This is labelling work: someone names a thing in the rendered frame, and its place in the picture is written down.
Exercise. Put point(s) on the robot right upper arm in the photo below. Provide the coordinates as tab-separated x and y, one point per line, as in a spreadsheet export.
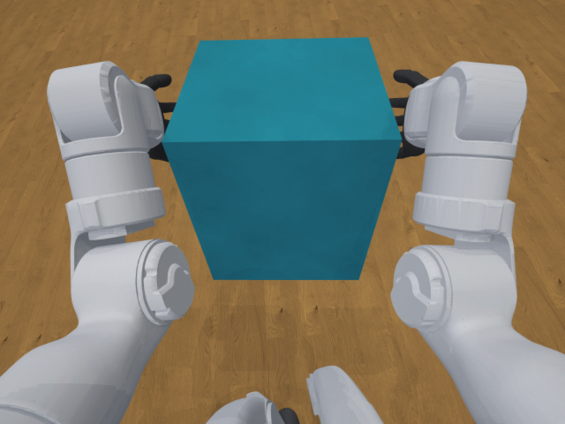
461	299

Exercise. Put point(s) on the robot right hand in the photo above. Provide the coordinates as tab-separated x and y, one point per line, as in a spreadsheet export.
413	79

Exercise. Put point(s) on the right robot thigh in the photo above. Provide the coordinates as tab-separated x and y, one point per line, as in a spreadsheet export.
338	400

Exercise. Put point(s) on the robot left upper arm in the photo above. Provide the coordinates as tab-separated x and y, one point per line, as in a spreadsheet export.
125	296

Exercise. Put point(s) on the robot thigh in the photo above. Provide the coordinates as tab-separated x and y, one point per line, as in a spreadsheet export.
248	410
338	400

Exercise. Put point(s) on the carton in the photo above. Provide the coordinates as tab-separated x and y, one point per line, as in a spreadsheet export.
282	150

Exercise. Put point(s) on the robot left hand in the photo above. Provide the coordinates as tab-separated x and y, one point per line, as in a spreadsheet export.
154	82

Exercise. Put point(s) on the left robot thigh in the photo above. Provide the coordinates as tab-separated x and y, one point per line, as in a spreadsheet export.
248	410

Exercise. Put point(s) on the right robot forearm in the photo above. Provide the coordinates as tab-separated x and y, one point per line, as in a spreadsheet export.
468	121

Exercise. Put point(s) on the left robot forearm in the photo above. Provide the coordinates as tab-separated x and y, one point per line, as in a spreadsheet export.
105	125

